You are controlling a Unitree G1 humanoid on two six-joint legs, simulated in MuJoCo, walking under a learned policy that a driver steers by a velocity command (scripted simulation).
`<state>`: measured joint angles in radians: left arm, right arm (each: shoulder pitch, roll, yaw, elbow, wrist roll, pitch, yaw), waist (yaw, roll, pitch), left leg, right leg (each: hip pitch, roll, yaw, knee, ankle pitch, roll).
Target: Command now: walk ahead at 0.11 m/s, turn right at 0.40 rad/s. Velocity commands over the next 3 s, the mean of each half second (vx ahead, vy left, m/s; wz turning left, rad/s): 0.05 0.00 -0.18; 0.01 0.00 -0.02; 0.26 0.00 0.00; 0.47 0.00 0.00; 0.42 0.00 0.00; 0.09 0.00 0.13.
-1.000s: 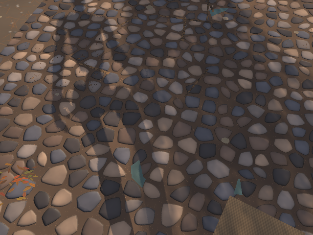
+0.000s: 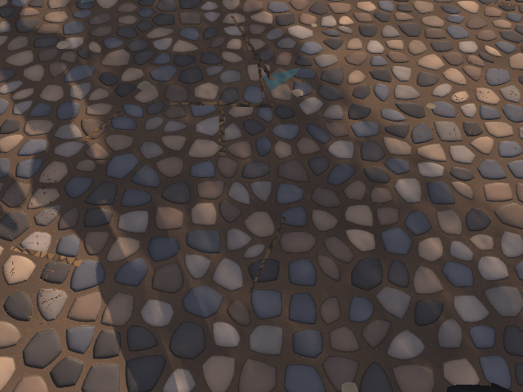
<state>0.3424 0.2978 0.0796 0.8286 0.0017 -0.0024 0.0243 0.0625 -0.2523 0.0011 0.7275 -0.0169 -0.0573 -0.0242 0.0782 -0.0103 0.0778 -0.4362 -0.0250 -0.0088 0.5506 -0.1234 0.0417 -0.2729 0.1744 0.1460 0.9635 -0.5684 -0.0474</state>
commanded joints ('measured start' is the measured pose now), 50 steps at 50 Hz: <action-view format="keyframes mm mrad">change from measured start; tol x8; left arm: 1 71 103 21 -40 28 19 -4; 17 -47 87 -39 -41 42 35 -7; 20 -213 38 -64 -47 23 5 -6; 50 16 -27 -79 243 6 -13 22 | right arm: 1 131 -77 -26 -39 10 15 -6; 15 152 -148 -51 40 -1 67 11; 18 195 -47 -29 29 17 64 13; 50 242 -21 -24 370 7 59 -7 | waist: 1 -59 53 -219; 13 -73 195 -136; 16 -50 107 -84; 18 -103 -178 -48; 29 -94 9 -5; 50 -92 8 -21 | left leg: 1 365 360 -339 -164 596 205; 6 212 239 -139 -229 502 169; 12 147 224 -165 -299 -57 162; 17 -19 152 -119 -154 -235 10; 19 213 51 -24 -51 -186 -29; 23 320 75 -45 -174 26 -32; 50 306 111 -92 -202 74 3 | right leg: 1 -216 -83 -36 278 17 41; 7 -90 -85 -68 86 122 78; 13 46 -116 -147 -289 145 42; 15 166 -116 -167 -504 269 8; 17 227 -305 88 -714 241 -46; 18 23 -452 250 -781 210 -114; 20 -141 -370 140 -767 146 -81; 31 27 -252 17 -681 304 -28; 50 65 -247 -19 -659 424 -17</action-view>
